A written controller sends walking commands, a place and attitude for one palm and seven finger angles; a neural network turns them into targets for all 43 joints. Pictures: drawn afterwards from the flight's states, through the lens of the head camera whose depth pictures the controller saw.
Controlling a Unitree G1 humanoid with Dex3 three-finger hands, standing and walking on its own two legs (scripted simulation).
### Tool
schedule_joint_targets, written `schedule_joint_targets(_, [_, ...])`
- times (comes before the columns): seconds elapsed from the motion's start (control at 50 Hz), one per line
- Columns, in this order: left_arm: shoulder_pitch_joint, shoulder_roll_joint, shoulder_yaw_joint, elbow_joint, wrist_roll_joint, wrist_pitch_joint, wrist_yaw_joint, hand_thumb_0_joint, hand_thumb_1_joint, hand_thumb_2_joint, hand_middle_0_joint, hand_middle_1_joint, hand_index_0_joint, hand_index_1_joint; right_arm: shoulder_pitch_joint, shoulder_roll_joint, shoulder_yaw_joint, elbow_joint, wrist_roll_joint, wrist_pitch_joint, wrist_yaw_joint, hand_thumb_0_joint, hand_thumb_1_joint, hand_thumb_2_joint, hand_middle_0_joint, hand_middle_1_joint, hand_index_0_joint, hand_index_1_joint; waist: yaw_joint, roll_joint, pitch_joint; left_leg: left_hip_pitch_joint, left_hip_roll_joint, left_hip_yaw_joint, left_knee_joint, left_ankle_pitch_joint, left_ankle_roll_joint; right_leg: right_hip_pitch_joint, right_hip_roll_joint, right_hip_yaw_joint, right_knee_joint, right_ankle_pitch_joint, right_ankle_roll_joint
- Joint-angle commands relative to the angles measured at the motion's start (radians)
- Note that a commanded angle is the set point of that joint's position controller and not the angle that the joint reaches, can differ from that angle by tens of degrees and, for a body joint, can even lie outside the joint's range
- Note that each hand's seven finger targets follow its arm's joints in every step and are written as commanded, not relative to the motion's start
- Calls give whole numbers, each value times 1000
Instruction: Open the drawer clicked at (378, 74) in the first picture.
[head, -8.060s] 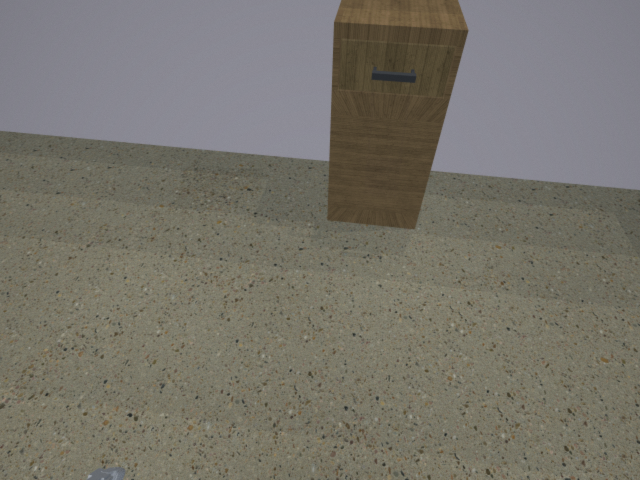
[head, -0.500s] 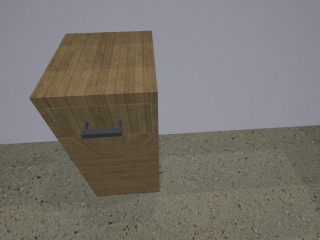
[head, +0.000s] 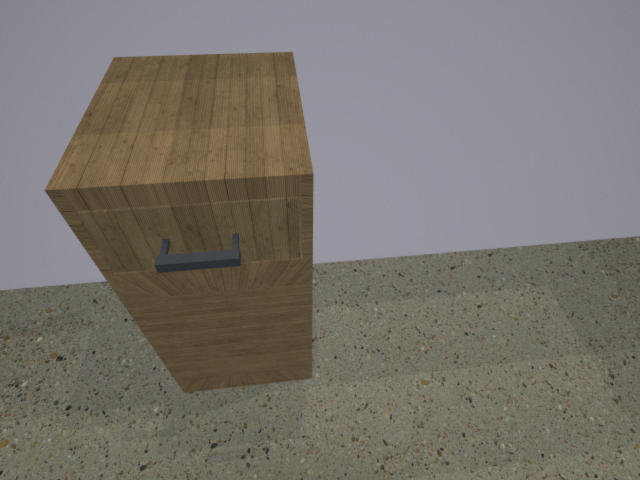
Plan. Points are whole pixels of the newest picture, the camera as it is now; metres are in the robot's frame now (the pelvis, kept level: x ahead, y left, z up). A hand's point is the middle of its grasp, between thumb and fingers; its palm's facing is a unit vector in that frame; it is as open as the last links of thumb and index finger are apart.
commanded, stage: look again from close up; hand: left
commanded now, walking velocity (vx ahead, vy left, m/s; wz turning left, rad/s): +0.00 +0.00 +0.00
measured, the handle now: (200, 251) +0.48 +0.23 -0.05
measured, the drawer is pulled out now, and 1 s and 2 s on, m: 0.00 0.00 0.00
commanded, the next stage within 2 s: raise the hand with hooked fingers in 0.28 s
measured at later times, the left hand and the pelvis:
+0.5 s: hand out of the picture +0.07 +0.23 -0.10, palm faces -0.09 -0.86 -0.51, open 7.5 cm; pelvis -0.03 +0.03 +0.00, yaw +0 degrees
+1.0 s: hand (107, 454) +0.16 +0.26 -0.03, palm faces +0.08 -0.06 -0.99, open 9.8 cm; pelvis -0.04 -0.01 -0.04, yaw +3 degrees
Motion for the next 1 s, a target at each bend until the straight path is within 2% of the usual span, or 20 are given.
schedule_joint_targets(0.0, [65,110,15,-46,-1,7,-1,0,900,900,-200,-300,-200,-300,33,-88,-6,-39,3,5,-8,0,-900,-900,200,300,200,300,22,52,60,23,90,-114,-81,351,63,-99,-77,74,-98,317,-21])
schedule_joint_targets(0.1, [29,120,11,-61,1,21,-11,0,900,900,-200,-300,-200,-300,41,-107,-6,-32,-2,10,3,0,-900,-900,200,300,200,300,21,25,119,-21,87,-151,-196,67,63,-149,-66,68,-125,71,-15])
schedule_joint_targets(0.2, [32,122,10,-56,3,23,-18,0,900,900,-200,-300,-200,-300,44,-125,-7,-26,-2,3,3,0,-900,-900,200,300,200,300,31,53,65,-2,111,-191,-272,19,77,-122,-68,42,-108,81,-3])
schedule_joint_targets(0.34, [42,121,8,-20,0,14,-18,0,900,900,-200,-300,-200,-300,65,-115,-2,10,3,-12,-1,0,-900,-900,200,300,200,300,31,8,-6,81,102,-152,-236,233,72,-94,-92,57,-133,181,7])
schedule_joint_targets(0.36, [70,128,6,-10,16,-6,18,0,900,900,-200,-300,-200,-300,-11,-142,-10,-56,15,-11,6,0,-900,-900,200,300,200,300,39,-21,72,17,104,-129,-48,389,34,-152,-130,103,-200,368,12])
schedule_joint_targets(0.38, [-690,510,55,-1507,216,-152,61,0,877,890,-202,-315,-202,-315,53,-285,-46,-385,62,-158,-28,0,-900,-900,200,300,200,300,-60,268,-451,344,3,-112,-136,575,42,-199,-16,67,-23,492,-32])
schedule_joint_targets(0.4, [-206,420,71,-1267,227,-87,141,0,853,880,-203,-330,-203,-330,-10,-196,-17,-316,41,-261,-72,0,-900,-900,200,300,200,300,32,399,-478,498,77,-150,-150,721,-6,-298,-19,-35,126,211,-26])
schedule_joint_targets(0.42, [54,222,-36,-1159,217,61,190,0,830,870,-205,-345,-205,-345,-41,-156,-40,-291,61,-296,-76,0,-900,-900,200,300,200,300,1,298,-326,327,63,-171,-229,540,-38,-404,4,-53,212,26,3])
schedule_joint_targets(0.44, [95,79,-135,-1076,266,105,195,0,807,860,-207,-360,-207,-360,-38,-126,-37,-286,64,-300,-74,0,-900,-900,200,300,200,300,-7,149,-186,197,63,-155,-211,435,-11,-425,-12,-33,187,20,8])
schedule_joint_targets(0.46, [-41,186,-88,-1153,349,95,230,0,783,850,-208,-375,-208,-375,-73,-171,-50,-338,41,-290,-65,0,-900,-900,200,300,200,300,-16,72,-98,70,46,-157,-155,246,1,-442,-13,-32,107,25,1])
schedule_joint_targets(0.48, [-34,250,-50,-1131,474,91,265,0,760,840,-210,-390,-210,-390,-83,-199,-53,-368,20,-267,-64,0,-900,-900,200,300,200,300,-16,22,-132,-13,21,-139,-102,96,12,-446,0,-29,57,57,-11])
schedule_joint_targets(0.52, [65,269,-20,-1035,683,93,327,0,713,820,-213,-420,-213,-420,-115,-201,-58,-457,-8,-212,-43,0,-900,-900,200,300,200,300,34,-2,-194,-113,-31,-102,9,109,18,-441,24,30,57,70,-35])
schedule_joint_targets(0.54, [132,260,-26,-980,798,95,363,0,690,810,-215,-435,-215,-435,-144,-192,-64,-486,-31,-173,-33,0,-900,-900,200,300,200,300,64,-110,-213,-169,-37,-86,43,91,10,-474,30,44,76,2,-35])
schedule_joint_targets(0.56, [176,189,-84,-924,881,94,389,0,667,800,-217,-450,-217,-450,-179,-187,-68,-517,-38,-137,-19,0,-900,-900,200,300,200,300,74,-197,-128,-259,-44,-79,68,33,7,-552,34,65,87,-73,-37])
schedule_joint_targets(0.6, [235,165,-81,-872,1009,82,418,0,620,780,-220,-480,-220,-480,-230,-187,-75,-560,-34,-70,17,0,-900,-900,200,300,200,300,121,-235,-111,-339,-52,-68,99,-23,8,-566,18,95,94,-112,-48])
schedule_joint_targets(0.66, [147,256,-20,-986,1106,79,452,0,550,750,-225,-525,-225,-525,-286,-175,-66,-628,-11,7,50,0,-900,-900,200,300,200,300,163,-115,-190,-332,-68,-51,112,19,9,-496,5,141,112,-47,-57])
schedule_joint_targets(0.72, [-65,335,48,-1098,1072,109,470,0,480,720,-230,-570,-230,-570,-283,-166,-70,-647,-7,42,24,0,-900,-900,200,300,200,300,117,-100,-263,-298,-79,-52,136,27,27,-446,3,175,98,11,-35])
schedule_joint_targets(0.82, [-363,392,54,-1219,1082,62,500,0,363,670,-238,-645,-238,-645,-296,-144,-59,-618,-39,43,-9,0,-900,-900,200,300,200,300,47,36,-316,-209,-78,-68,210,44,40,-495,-9,191,99,58,-22])
schedule_joint_targets(0.9, [-333,355,10,-1185,1046,46,466,0,270,630,-245,-705,-245,-705,-305,-146,-51,-597,-39,30,-10,0,-900,-900,200,300,200,300,38,95,-327,-172,-75,-72,213,88,44,-481,-6,167,111,165,-18])
schedule_joint_targets(0.98, [-217,342,0,-1133,1004,99,395,0,177,590,-252,-765,-252,-765,-302,-147,-42,-598,-26,43,-7,0,-900,-900,200,300,200,300,63,10,-314,-190,-76,-71,161,144,39,-367,-4,158,91,306,-4])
